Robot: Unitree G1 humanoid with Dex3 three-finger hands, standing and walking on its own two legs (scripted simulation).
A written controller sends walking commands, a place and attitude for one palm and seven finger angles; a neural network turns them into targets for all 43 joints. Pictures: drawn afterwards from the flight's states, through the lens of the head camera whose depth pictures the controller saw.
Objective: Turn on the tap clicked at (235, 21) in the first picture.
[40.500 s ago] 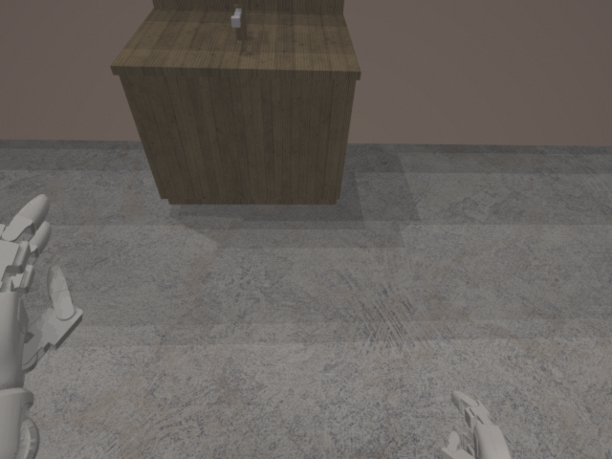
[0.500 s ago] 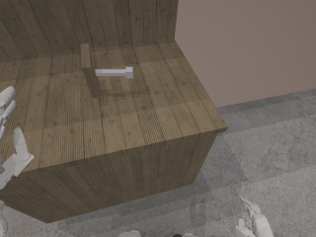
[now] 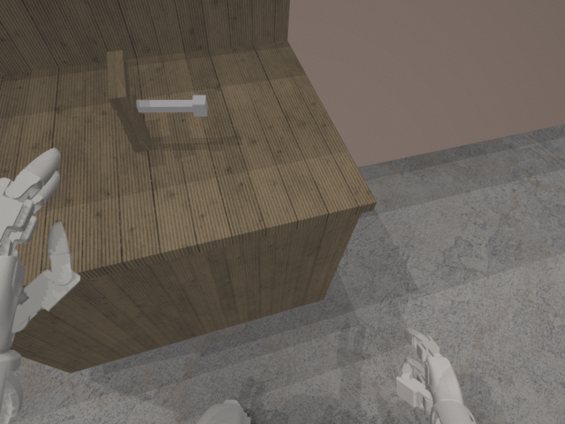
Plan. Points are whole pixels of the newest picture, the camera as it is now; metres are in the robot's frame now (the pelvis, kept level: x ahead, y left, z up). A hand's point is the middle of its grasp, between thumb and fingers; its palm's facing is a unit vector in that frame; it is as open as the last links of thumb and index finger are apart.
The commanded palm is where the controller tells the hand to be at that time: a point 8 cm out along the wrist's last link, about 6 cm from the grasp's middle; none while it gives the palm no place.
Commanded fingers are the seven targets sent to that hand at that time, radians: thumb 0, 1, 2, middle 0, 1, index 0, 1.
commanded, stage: step back with the hand held close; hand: left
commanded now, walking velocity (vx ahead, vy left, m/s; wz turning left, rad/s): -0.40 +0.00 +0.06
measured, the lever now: (200, 105) +0.63 +0.22 +0.03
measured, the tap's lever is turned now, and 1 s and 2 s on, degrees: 77 77 77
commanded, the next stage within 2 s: stop stepping back and stand still in 0.32 s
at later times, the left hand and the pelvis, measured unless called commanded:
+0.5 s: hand out of the picture +0.08 +0.18 +0.16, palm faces +0.42 -0.82 -0.38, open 7.4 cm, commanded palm +0.03 +0.23 +0.17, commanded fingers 0.00 0.90 0.90 -0.20 -0.30 -0.20 -0.30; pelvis -0.11 -0.06 -0.01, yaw +4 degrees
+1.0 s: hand out of the picture +0.00 +0.19 +0.14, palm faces +0.48 -0.81 -0.34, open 7.4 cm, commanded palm -0.06 +0.23 +0.17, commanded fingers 0.00 0.90 0.90 -0.20 -0.30 -0.20 -0.30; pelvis -0.18 -0.07 -0.02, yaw +7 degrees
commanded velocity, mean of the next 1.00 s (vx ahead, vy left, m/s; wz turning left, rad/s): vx -0.04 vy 0.03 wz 0.03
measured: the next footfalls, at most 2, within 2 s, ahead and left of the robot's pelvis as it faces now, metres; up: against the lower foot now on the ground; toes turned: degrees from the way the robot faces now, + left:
right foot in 0.32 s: +0.04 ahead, -0.17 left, +0.00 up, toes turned +3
left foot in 0.60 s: -0.14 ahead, +0.05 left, +0.00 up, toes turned +8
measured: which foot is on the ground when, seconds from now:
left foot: down 0.00-0.34, up 0.36-0.58, down 0.60-1.00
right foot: down 0.00-0.06, up 0.08-0.30, down 0.32-0.60, up 0.62-0.80, down 0.82-1.00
